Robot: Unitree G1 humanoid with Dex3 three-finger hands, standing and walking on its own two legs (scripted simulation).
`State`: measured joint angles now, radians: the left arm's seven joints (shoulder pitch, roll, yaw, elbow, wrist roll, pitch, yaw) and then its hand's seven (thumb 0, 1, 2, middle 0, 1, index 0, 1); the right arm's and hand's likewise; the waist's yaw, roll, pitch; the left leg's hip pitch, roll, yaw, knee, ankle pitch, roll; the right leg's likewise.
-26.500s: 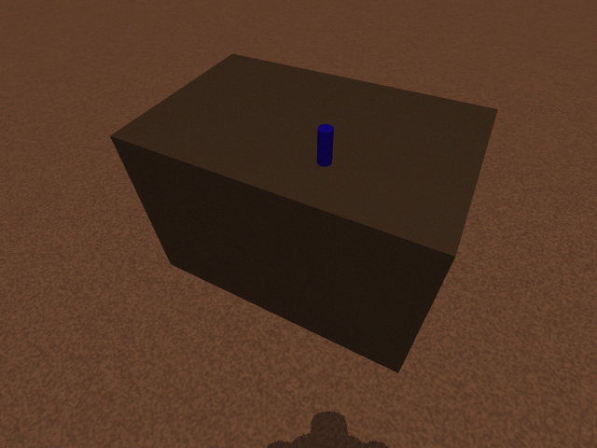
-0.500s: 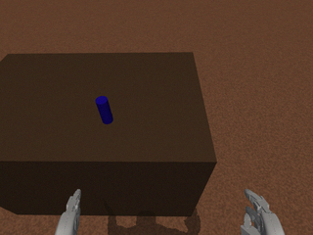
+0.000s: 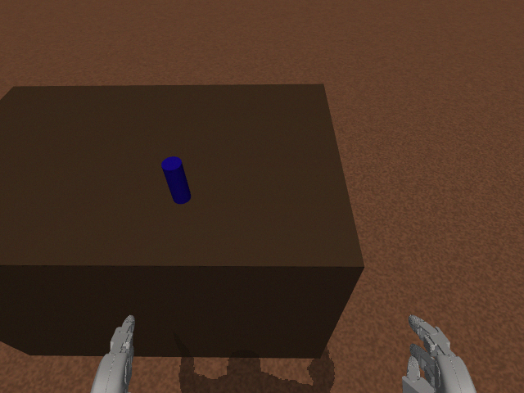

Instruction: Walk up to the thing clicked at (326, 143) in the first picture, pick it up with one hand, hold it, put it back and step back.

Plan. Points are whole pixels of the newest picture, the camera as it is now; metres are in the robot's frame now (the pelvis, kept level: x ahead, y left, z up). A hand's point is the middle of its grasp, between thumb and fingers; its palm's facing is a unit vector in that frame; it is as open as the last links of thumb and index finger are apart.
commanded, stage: home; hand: left
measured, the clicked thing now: (177, 181) +0.54 +0.21 -0.01
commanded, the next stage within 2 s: stand in 0.84 s
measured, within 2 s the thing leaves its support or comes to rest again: neither
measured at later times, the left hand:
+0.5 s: hand (159, 381) +0.17 +0.18 -0.05, palm faces +0.11 -0.96 -0.24, open 17.6 cm
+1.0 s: hand out of the picture +0.08 +0.25 -0.11, palm faces +0.00 -0.94 -0.35, open 17.4 cm
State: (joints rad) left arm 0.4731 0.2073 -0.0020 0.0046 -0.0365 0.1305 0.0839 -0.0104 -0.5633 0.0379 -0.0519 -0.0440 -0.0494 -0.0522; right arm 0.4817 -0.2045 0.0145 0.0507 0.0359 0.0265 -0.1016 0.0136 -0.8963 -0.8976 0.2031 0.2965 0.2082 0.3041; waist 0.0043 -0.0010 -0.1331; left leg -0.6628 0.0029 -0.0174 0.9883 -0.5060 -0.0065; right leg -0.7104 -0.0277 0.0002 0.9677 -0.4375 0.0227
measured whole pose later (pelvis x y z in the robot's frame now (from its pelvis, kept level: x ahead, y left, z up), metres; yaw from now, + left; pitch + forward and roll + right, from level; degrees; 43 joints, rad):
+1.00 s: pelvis +0.00 +0.00 +0.04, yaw +1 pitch -1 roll +0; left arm 0.24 0.34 0.02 0.85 0.04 -0.01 0.02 -0.01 -0.53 0.06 -0.06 -0.06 -0.06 -0.07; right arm 0.22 -0.32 -0.05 0.92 -0.04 0.00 -0.01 0.01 -0.90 -0.90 0.20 0.30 0.21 0.30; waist 0.01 -0.01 0.04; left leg -0.31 0.00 -0.03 0.72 -0.40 0.00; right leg -0.35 -0.04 -0.02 0.72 -0.34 0.02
